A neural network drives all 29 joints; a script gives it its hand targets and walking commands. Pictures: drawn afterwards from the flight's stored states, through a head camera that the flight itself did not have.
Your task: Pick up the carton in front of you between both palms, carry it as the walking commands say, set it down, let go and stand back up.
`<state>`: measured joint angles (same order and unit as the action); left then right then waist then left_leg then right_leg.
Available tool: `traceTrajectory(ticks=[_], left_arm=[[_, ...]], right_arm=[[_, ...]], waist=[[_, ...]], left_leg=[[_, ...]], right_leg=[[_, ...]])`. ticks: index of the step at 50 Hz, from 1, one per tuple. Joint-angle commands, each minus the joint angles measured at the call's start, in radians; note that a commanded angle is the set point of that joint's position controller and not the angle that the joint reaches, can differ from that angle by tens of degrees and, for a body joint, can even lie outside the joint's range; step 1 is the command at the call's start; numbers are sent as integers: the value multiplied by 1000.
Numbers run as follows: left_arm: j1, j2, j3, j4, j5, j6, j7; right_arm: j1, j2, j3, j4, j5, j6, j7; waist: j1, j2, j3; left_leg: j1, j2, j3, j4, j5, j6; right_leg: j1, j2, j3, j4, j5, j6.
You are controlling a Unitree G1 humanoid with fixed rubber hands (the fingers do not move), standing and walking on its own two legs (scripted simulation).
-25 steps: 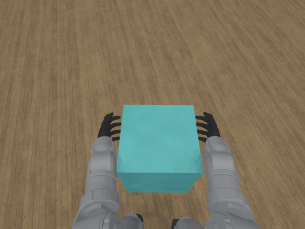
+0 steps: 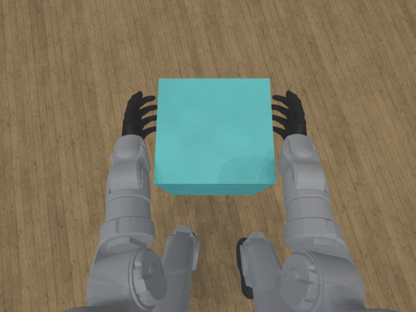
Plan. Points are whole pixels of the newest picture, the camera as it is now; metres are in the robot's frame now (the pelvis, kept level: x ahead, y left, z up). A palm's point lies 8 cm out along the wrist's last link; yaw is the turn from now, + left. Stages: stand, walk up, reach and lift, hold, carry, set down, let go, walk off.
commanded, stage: set down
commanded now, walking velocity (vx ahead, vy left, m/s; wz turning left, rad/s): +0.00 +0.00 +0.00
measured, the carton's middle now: (213, 146) +0.44 +0.04 -0.18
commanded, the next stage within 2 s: none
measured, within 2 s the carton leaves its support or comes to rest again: rests again in 1.84 s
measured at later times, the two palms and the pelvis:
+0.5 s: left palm (151, 143) +0.45 +0.19 -0.24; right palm (268, 137) +0.48 -0.10 -0.23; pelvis -0.03 +0.01 -0.13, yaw -1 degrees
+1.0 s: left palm (160, 148) +0.48 +0.20 -0.39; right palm (255, 140) +0.52 -0.09 -0.39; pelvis -0.03 +0.00 -0.23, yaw -1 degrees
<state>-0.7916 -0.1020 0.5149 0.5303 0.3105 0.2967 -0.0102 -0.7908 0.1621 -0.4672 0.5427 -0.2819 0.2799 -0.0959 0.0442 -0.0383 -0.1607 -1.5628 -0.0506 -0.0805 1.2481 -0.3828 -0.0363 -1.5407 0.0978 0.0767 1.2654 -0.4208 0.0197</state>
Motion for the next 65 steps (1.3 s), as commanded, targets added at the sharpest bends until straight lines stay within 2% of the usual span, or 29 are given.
traceTrajectory(ticks=[1,11,20,35,47,50,51,52,55,65], left_arm=[[-564,-887,-579,115,-141,-9,-274],[-717,-868,-613,106,-196,-16,-202],[-849,-833,-607,110,-228,-13,-167],[-1042,-708,-549,147,-263,-33,-157],[-1164,-588,-577,127,-348,-77,-158],[-1201,-581,-592,80,-386,-86,-166],[-1196,-562,-586,97,-383,-90,-160],[-1184,-575,-588,114,-380,-88,-166],[-1133,-579,-552,174,-355,-84,-178],[-1091,-526,-424,291,-265,-76,-204]], right_arm=[[-601,901,581,116,126,-15,286],[-748,837,572,157,177,-30,256],[-878,782,550,193,203,-27,246],[-1067,665,508,281,243,-41,219],[-1183,580,580,292,339,-81,188],[-1218,597,629,254,370,-88,176],[-1213,585,629,268,363,-95,156],[-1181,586,618,294,351,-89,161],[-1111,603,567,364,321,-87,176],[-1081,517,443,479,244,-83,203]], waist=[[27,6,-869],[27,35,-1023],[31,33,-1059],[52,3,-1018],[87,-29,-1005],[110,-78,-1031],[104,-77,-1002],[86,-66,-942],[85,-52,-814],[67,-43,-565]], left_leg=[[446,-96,117,-13,256,8],[340,-101,123,168,268,-19],[253,-101,140,303,240,-28],[73,-84,169,505,190,-25],[12,-62,187,678,256,-27],[-32,-60,182,703,290,-23],[-36,-63,184,712,301,-27],[-34,-64,179,716,294,-24],[-103,-63,179,725,248,-23],[-239,-62,167,731,106,-1]], right_leg=[[325,78,-93,-53,205,21],[129,94,-123,150,184,18],[-9,97,-147,293,138,16],[-132,87,-157,495,98,15],[-113,76,-151,662,175,16],[-57,77,-144,697,237,16],[-72,75,-147,700,246,19],[-91,78,-148,699,234,13],[-166,80,-140,702,186,6],[-298,81,-130,698,61,-11]])
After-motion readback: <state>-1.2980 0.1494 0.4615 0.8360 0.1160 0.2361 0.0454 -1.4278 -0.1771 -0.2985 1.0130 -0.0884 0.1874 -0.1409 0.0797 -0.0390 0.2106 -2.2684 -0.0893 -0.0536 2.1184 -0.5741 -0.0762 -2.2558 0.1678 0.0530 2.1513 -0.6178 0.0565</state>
